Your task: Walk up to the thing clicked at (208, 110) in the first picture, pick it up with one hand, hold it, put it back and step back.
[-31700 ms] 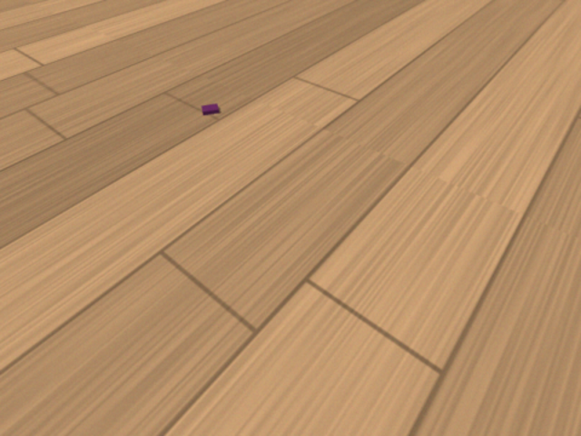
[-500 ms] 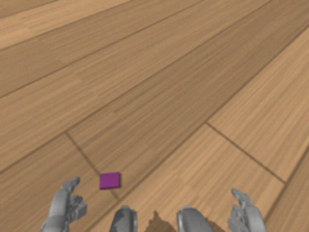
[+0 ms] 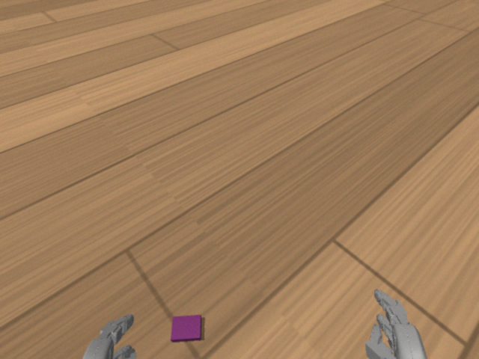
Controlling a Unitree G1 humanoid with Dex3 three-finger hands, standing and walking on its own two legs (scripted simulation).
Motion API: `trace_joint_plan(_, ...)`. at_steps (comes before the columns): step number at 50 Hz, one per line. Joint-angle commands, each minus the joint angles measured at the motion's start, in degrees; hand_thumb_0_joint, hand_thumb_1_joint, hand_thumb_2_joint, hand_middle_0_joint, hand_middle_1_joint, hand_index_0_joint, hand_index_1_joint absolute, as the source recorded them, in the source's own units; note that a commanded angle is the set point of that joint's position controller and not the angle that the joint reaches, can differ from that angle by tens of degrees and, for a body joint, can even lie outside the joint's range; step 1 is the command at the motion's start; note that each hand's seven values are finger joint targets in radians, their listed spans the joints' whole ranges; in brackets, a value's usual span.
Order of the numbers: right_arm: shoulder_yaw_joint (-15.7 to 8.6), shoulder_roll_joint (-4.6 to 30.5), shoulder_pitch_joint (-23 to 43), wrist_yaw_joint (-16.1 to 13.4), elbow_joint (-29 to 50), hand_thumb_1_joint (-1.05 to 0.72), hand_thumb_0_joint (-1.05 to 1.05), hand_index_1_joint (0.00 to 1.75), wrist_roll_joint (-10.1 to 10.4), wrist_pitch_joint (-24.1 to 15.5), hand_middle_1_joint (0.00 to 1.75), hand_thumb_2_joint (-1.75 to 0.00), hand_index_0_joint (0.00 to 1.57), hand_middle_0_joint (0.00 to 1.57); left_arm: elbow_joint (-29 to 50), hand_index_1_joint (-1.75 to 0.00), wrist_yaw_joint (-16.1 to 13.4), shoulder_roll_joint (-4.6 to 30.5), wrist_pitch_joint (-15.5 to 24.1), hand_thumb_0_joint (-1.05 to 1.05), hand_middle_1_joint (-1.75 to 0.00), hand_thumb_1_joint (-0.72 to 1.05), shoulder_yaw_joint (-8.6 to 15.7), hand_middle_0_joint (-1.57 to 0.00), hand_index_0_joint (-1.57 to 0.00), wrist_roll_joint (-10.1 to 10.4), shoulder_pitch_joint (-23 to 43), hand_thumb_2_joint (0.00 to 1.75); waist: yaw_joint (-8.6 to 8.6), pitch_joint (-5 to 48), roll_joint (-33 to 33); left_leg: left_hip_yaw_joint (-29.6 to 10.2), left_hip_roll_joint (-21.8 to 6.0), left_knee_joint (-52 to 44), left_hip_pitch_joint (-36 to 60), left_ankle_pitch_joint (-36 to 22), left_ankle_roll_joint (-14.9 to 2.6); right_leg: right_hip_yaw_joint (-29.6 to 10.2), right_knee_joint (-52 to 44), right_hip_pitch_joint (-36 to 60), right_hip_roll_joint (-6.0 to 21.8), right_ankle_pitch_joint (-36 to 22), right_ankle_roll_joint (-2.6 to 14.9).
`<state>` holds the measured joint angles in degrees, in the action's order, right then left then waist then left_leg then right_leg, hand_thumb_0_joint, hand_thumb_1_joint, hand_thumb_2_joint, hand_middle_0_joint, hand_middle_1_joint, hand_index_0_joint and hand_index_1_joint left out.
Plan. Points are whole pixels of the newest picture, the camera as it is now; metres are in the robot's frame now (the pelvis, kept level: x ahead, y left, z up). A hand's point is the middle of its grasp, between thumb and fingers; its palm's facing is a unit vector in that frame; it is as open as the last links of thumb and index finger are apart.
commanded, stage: home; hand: left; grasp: from above
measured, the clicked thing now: (186, 328) +0.42 +0.22 -0.70
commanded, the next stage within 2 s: stand in 1.82 s
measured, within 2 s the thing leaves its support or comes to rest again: neither
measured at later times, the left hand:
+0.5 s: hand out of the picture +0.16 +0.18 -0.05, palm faces +0.04 -0.98 -0.20, open 7.4 cm
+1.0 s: hand out of the picture +0.16 +0.18 -0.05, palm faces +0.04 -0.98 -0.20, open 7.4 cm
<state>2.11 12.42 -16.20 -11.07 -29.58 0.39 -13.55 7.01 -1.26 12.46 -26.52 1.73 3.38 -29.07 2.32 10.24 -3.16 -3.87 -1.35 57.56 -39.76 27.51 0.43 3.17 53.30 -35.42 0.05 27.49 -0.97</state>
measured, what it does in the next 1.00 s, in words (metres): stands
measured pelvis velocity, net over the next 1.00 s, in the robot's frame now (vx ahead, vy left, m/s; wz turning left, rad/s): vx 0.00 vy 0.00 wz -0.01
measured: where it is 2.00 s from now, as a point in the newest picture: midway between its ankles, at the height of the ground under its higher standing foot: outside the picture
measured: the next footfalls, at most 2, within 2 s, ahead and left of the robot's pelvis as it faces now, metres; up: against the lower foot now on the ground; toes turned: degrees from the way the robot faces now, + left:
none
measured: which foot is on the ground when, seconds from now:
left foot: down 0.00-1.00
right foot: down 0.00-1.00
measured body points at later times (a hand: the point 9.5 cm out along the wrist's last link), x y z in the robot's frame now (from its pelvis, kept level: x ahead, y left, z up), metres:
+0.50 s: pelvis +0.00 +0.00 +0.00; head +0.01 +0.00 +0.45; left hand +0.16 +0.23 -0.03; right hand +0.15 -0.25 -0.06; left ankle +0.01 +0.12 -0.68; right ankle -0.01 -0.13 -0.68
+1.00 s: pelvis +0.00 +0.00 +0.00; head +0.01 +0.01 +0.45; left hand +0.16 +0.23 -0.03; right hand +0.16 -0.24 -0.06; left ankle +0.01 +0.12 -0.68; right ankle -0.01 -0.13 -0.68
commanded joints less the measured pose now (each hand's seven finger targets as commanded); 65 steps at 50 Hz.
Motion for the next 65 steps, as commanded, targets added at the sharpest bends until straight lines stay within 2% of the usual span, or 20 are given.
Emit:
trace_joint_plan(1,-3.3,7.2,3.0,-0.3,7.8,-0.9,0.0,0.3,-0.2,-4.0,0.3,-0.9,0.2,0.2,11.2,-0.3,0.4,6.2,3.3,0.0,-0.3,0.9,3.6,-0.2,-0.2,-0.8,3.4,0.9,0.59,2.2,-0.1,1.3,1.5,-9.6,7.0,-11.6,-1.1,0.7,-8.5,0.1,-1.6,-10.5,0.9)
trace_joint_plan(2,-3.3,7.2,3.0,-0.3,7.8,-0.9,0.0,0.3,-0.2,-4.0,0.3,-0.9,0.2,0.2,11.2,-0.3,0.3,6.2,3.4,0.0,-0.3,0.9,3.8,-0.2,-0.2,-0.9,2.8,0.9,0.18,2.1,-0.5,1.2,1.5,-9.8,7.1,-11.6,-0.99,0.8,-8.2,0.1,-1.7,-10.6,0.96)
trace_joint_plan(5,-3.5,7.2,2.9,-0.1,7.5,-0.9,0.0,0.3,-0.4,-4.1,0.3,-0.9,0.2,0.2,12.2,-0.3,0.2,6.3,3.6,0.0,-0.3,0.9,3.5,-0.2,-0.2,-1.0,2.7,0.9,0.62,4.4,-1.6,1.0,1.3,-9.4,8.9,-15.1,-0.69,0.7,-7.4,0.9,-1.8,-13.4,1.1)
trace_joint_plan(10,-3.1,7.1,3.1,-0.2,7.4,-0.9,0.0,0.3,-0.3,-3.9,0.3,-0.9,0.2,0.2,11.1,-0.3,-0.3,6.1,3.6,0.0,-0.3,0.9,3.5,-0.2,-0.2,-0.9,1.8,0.9,0.0,4.7,0.9,1.4,1.5,-8.1,8.2,-17.0,-1.14,0.4,-7.8,2.3,-1.6,-16.0,0.82)
trace_joint_plan(14,-3.2,7.2,3.5,-0.2,7.5,-0.9,0.0,0.3,-0.4,-4.0,0.3,-0.9,0.2,0.2,10.7,-0.3,-0.1,6.0,3.6,0.0,-0.3,0.9,3.0,-0.2,-0.2,-0.8,2.4,0.9,0.2,2.8,0.6,1.1,1.6,-9.0,6.8,-12.7,-1.16,0.5,-8.6,0.9,-1.5,-12.2,0.76)
trace_joint_plan(15,-3.3,7.3,3.5,-0.2,7.5,-0.9,0.0,0.3,-0.4,-4.0,0.3,-0.9,0.2,0.2,10.0,-0.3,-0.1,6.1,3.5,0.0,-0.3,0.9,3.8,-0.2,-0.2,-0.7,1.5,0.9,-0.07,2.8,0.9,0.9,1.4,-9.5,6.8,-12.3,-1.04,0.7,-8.4,1.1,-1.6,-11.6,0.87)
trace_joint_plan(17,-3.4,7.3,3.4,-0.2,7.7,-0.9,0.0,0.3,-0.2,-3.9,0.3,-0.9,0.2,0.2,10.6,-0.3,0.0,6.2,3.5,0.0,-0.3,0.9,3.6,-0.2,-0.2,-0.8,1.4,0.9,-0.43,2.9,-0.3,1.1,1.3,-9.6,6.8,-12.7,-0.91,0.7,-8.1,0.9,-1.6,-11.6,1.02)
trace_joint_plan(22,-3.2,7.2,3.3,-0.4,7.7,-0.9,0.0,0.3,-0.1,-4.0,0.3,-0.9,0.2,0.2,11.4,-0.3,-0.2,6.2,3.3,0.0,-0.3,0.9,3.5,-0.2,-0.2,-0.7,2.3,0.9,0.02,3.5,1.0,1.6,1.4,-8.9,7.3,-13.1,-1.23,0.3,-8.5,1.3,-1.5,-12.5,0.8)
trace_joint_plan(29,-3.1,7.0,3.8,-0.4,7.8,-0.9,0.0,0.3,-0.1,-4.2,0.3,-0.9,0.2,0.2,10.7,-0.3,-0.2,6.2,3.1,0.0,-0.3,0.9,3.7,-0.2,-0.2,-0.7,1.8,0.9,-0.15,1.2,1.3,1.7,1.5,-9.5,5.4,-8.2,-1.3,0.4,-9.4,-0.1,-1.4,-7.9,0.69)
trace_joint_plan(31,-3.2,7.1,3.5,-0.5,7.7,-0.9,0.0,0.3,0.0,-4.2,0.3,-0.9,0.2,0.2,12.0,-0.3,-0.2,6.6,3.1,0.0,-0.3,0.9,4.0,-0.2,-0.2,-0.7,1.7,0.9,-0.41,3.9,0.7,1.6,1.5,-9.2,6.5,-10.5,-1.21,0.3,-8.8,1.0,-1.4,-9.9,0.86)
trace_joint_plan(33,-3.2,7.2,3.4,-0.4,7.6,-0.9,0.0,0.3,0.0,-4.2,0.3,-0.9,0.2,0.2,11.6,-0.3,-0.1,6.2,3.0,0.0,-0.3,0.9,3.3,-0.2,-0.2,-0.7,1.6,0.9,-0.42,2.3,0.2,1.3,1.2,-9.8,6.1,-9.5,-1.09,0.5,-8.4,0.1,-1.7,-8.9,0.95)
trace_joint_plan(37,-3.4,7.2,3.2,-0.5,7.7,-0.9,0.0,0.3,0.0,-4.2,0.3,-0.9,0.2,0.2,11.8,-0.3,-0.2,6.3,3.2,0.0,-0.3,0.9,3.3,-0.2,-0.2,-0.9,2.2,0.9,0.12,3.2,-0.2,1.3,1.2,-9.5,6.7,-10.4,-1.1,0.5,-8.3,0.1,-1.6,-9.7,0.95)
trace_joint_plan(44,-3.2,7.0,3.4,-0.6,7.7,-0.9,0.0,0.3,0.0,-4.2,0.3,-0.9,0.2,0.2,11.6,-0.3,-0.2,6.4,3.0,0.0,-0.3,0.9,3.3,-0.2,-0.2,-0.8,2.1,0.9,-0.16,3.1,0.9,1.4,1.2,-9.1,6.4,-11.0,-1.22,0.4,-8.5,0.2,-1.6,-10.2,0.86)
trace_joint_plan(45,-3.2,7.1,3.5,-0.6,7.5,-0.9,0.0,0.3,-0.1,-4.2,0.3,-0.9,0.2,0.2,11.5,-0.3,-0.1,6.1,3.1,0.0,-0.3,0.9,3.1,-0.2,-0.2,-0.7,2.8,0.9,0.3,2.2,0.8,1.1,1.1,-9.4,6.4,-10.5,-1.16,0.5,-8.2,0.1,-1.7,-9.8,0.79)
trace_joint_plan(48,-3.2,7.2,3.4,-0.5,7.2,-0.9,0.0,0.3,-0.1,-4.2,0.3,-0.9,0.2,0.2,11.2,-0.3,0.0,6.3,3.1,0.0,-0.3,0.9,3.3,-0.2,-0.2,-0.8,2.1,0.9,-0.31,1.9,-1.0,0.4,0.6,-10.6,6.7,-9.8,-0.75,0.9,-7.5,-0.3,-1.9,-8.8,1.11)
trace_joint_plan(54,-3.1,7.0,3.5,-0.5,7.7,-0.9,0.0,0.3,0.0,-4.1,0.3,-0.9,0.2,0.2,11.6,-0.3,-0.2,6.1,3.1,0.0,-0.3,0.9,2.9,-0.2,-0.2,-0.8,2.2,0.9,-0.23,2.5,-0.1,0.8,0.9,-10.0,6.3,-10.7,-0.98,0.7,-7.8,-0.1,-1.8,-9.7,1.13)
trace_joint_plan(56,-3.3,7.1,3.3,-0.4,7.6,-0.9,0.0,0.3,-0.1,-4.0,0.3,-0.9,0.2,0.2,12.5,-0.3,-0.2,6.6,3.2,0.0,-0.3,0.9,3.5,-0.2,-0.2,-0.8,2.5,0.9,-0.08,3.0,0.1,1.0,0.9,-9.7,6.8,-10.7,-1.01,0.7,-7.9,0.4,-1.8,-9.6,1.02)
trace_joint_plan(57,-3.3,7.0,3.3,-0.5,7.4,-0.9,0.0,0.3,-0.1,-4.1,0.3,-0.9,0.2,0.2,11.7,-0.3,-0.3,6.3,3.1,0.0,-0.3,0.9,3.5,-0.2,-0.2,-0.8,1.5,0.9,-0.36,4.2,0.1,0.9,0.8,-9.5,7.2,-12.7,-0.93,0.7,-7.4,1.1,-1.7,-11.2,1.17)
trace_joint_plan(61,-3.4,7.2,3.1,-0.4,7.5,-0.9,0.0,0.3,-0.2,-3.9,0.3,-0.9,0.2,0.2,12.0,-0.3,-0.2,6.3,3.2,0.0,-0.3,0.9,3.2,-0.2,-0.2,-0.7,1.9,0.9,0.01,4.3,0.0,0.8,0.7,-9.2,7.7,-14.6,-0.84,0.8,-7.1,0.9,-1.9,-12.7,1.06)
trace_joint_plan(65,-3.4,7.2,3.1,-0.4,7.6,-0.9,0.0,0.3,-0.1,-3.8,0.3,-0.9,0.2,0.2,11.2,-0.3,-0.3,6.2,3.2,0.0,-0.3,0.9,3.3,-0.2,-0.2,-0.8,1.7,0.9,-0.15,3.4,1.0,0.9,0.9,-9.0,6.8,-13.7,-1.05,0.6,-7.5,0.6,-1.7,-12.3,1.02)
